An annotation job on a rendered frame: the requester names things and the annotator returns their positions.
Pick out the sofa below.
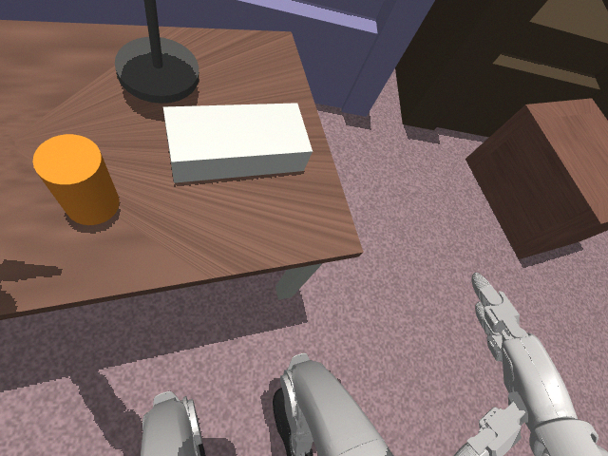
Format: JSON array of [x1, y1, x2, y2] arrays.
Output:
[[0, 0, 435, 117]]

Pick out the right robot arm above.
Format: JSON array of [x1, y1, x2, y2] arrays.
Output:
[[529, 418, 608, 456]]

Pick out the armchair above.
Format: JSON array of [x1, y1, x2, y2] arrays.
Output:
[[395, 0, 608, 137]]

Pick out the right robot foot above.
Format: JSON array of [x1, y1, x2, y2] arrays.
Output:
[[273, 388, 313, 456]]

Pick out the right robot hand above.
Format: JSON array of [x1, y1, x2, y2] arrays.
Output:
[[454, 273, 578, 456]]

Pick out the desk lamp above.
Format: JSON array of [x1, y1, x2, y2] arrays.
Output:
[[115, 0, 199, 104]]

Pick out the coffee table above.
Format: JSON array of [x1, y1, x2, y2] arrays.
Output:
[[0, 20, 364, 320]]

